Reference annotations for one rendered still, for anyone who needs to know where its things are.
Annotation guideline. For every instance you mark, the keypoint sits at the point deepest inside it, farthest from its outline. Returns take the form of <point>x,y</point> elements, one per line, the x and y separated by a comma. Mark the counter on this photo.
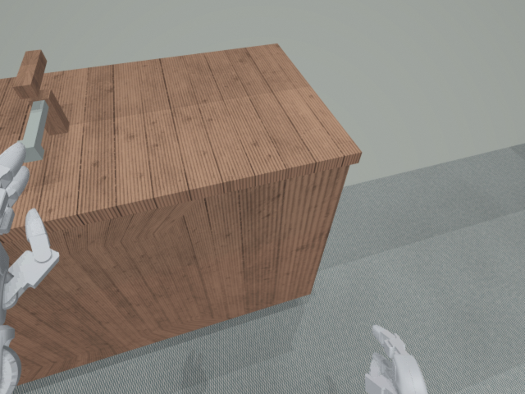
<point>179,192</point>

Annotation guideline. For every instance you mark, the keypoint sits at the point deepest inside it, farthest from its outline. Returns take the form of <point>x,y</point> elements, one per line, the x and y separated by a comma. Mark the left robot forearm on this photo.
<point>10,363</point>

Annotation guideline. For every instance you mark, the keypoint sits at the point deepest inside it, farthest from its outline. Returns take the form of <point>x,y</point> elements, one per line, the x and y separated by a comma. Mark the tap lever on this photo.
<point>34,131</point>

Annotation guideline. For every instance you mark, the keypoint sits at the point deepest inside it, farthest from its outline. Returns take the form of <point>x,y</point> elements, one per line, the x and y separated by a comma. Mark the robot right hand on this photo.
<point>402,376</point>

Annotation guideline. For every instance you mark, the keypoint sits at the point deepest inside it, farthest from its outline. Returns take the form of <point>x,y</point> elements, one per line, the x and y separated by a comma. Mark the robot left hand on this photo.
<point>32,267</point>

